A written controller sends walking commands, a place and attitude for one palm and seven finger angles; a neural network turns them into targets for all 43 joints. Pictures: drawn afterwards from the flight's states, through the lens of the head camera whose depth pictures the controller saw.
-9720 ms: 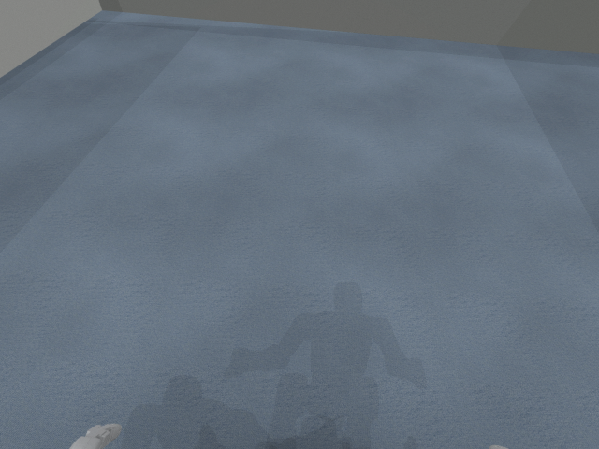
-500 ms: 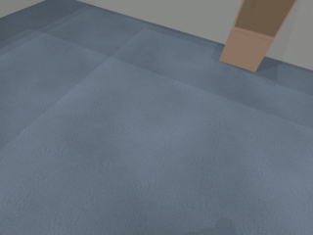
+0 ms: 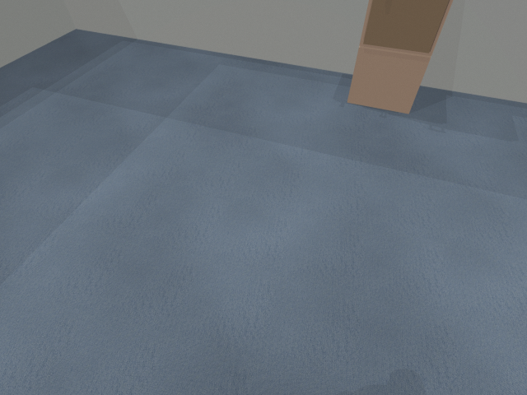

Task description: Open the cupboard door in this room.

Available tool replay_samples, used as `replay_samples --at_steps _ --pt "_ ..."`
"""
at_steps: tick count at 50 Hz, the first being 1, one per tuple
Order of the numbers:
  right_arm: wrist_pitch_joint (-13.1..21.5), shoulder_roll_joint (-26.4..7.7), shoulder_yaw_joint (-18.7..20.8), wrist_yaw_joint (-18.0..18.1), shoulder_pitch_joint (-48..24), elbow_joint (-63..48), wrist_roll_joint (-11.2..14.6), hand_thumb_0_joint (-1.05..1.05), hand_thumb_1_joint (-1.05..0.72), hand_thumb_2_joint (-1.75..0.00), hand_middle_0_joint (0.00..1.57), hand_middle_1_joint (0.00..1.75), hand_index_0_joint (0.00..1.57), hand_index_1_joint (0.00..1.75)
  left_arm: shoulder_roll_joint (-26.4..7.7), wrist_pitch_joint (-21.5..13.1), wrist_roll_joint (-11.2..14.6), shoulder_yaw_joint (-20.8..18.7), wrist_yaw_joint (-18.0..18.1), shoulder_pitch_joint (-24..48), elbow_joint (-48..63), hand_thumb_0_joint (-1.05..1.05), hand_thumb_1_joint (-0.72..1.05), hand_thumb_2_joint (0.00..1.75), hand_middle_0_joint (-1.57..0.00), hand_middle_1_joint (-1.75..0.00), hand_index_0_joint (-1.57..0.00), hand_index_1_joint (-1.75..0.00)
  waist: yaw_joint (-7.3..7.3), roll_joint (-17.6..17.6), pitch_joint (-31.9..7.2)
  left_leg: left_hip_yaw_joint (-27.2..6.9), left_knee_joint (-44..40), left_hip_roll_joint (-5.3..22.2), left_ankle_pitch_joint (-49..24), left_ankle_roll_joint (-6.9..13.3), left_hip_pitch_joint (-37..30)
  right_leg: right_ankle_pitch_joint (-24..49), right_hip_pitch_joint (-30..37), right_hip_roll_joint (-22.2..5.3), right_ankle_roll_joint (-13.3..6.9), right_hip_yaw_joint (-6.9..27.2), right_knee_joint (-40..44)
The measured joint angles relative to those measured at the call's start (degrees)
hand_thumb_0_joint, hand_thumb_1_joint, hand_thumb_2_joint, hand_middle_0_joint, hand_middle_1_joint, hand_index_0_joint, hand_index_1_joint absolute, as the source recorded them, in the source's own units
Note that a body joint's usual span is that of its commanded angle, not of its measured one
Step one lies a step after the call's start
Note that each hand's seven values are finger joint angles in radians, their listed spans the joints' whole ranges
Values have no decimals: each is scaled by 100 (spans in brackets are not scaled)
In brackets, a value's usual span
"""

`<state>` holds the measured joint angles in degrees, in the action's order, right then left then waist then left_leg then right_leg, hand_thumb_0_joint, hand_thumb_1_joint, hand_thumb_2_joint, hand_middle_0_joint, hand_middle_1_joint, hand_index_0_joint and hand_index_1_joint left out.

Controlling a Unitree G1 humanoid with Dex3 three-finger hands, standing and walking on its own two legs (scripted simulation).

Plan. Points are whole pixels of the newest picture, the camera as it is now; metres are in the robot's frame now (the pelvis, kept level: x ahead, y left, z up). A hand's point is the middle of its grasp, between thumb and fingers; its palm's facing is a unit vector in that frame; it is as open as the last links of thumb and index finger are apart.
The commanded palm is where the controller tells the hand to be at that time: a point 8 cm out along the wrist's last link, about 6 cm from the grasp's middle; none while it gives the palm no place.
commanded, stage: stand and wait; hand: left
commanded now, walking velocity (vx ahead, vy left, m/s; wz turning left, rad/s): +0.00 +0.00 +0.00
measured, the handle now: out of the picture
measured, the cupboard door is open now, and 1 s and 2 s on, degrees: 0 0 0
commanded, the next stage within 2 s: turn or walk to find it in 0.10 s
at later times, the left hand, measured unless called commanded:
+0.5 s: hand out of the picture -0.03 +0.16 -0.18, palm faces +0.07 -0.98 -0.17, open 7.4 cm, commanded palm none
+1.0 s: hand out of the picture -0.04 +0.19 -0.17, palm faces +0.05 -0.98 -0.21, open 7.4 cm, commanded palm none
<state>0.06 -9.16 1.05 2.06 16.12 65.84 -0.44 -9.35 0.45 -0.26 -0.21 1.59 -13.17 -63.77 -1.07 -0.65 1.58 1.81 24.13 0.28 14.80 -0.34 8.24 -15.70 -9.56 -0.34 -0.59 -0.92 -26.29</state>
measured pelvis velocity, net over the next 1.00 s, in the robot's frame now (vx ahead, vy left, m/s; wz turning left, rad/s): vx -0.03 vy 0.01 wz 0.02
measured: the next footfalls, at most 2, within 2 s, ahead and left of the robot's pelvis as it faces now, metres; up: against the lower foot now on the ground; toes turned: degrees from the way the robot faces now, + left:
none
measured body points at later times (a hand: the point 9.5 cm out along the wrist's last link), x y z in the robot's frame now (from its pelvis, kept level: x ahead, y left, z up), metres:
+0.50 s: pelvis -0.02 +0.00 +0.00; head -0.02 -0.01 +0.45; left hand -0.03 +0.21 -0.16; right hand -0.01 -0.22 -0.16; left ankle -0.02 +0.12 -0.74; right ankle -0.02 -0.11 -0.74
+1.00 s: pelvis -0.03 +0.01 +0.00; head -0.02 +0.01 +0.45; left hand -0.04 +0.24 -0.16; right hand -0.03 -0.22 -0.16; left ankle -0.02 +0.12 -0.74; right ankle -0.02 -0.11 -0.74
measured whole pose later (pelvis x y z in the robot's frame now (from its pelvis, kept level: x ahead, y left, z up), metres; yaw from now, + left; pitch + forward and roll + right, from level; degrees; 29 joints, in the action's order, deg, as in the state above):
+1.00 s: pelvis -0.03 +0.01 +0.00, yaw +1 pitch -2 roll +0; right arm 0.8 -9.5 0.9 2.2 15.6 65.7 -0.3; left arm -9.9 0.2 -0.5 -0.5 1.5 -15.4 -65.3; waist 0.4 0.0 2.8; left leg 1.0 23.3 -0.1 11.9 0.4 9.6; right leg -12.0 -9.7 -0.8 0.0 -1.8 -23.6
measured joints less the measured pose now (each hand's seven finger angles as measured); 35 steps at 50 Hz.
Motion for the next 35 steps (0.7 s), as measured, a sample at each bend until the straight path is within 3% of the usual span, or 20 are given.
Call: replay_samples --at_steps 8,35 --pt "22 66 -34 25 148 179 13 0 -90 -90 20 30 19 29 30 -27 26 23 8 -85 -128 0 93 90 -20 -30 -20 -30 19 52 79 -32 -95 81 -76 -54 -36 127 86 83 -56 -35 195" --pt "81 87 -48 1 -78 -8 24 0 -91 -90 20 30 19 29 163 -63 -11 62 0 -378 -233 0 91 90 -20 -30 -20 -30 140 106 59 -171 -92 -14 -260 13 61 296 89 -13 6 -174 275"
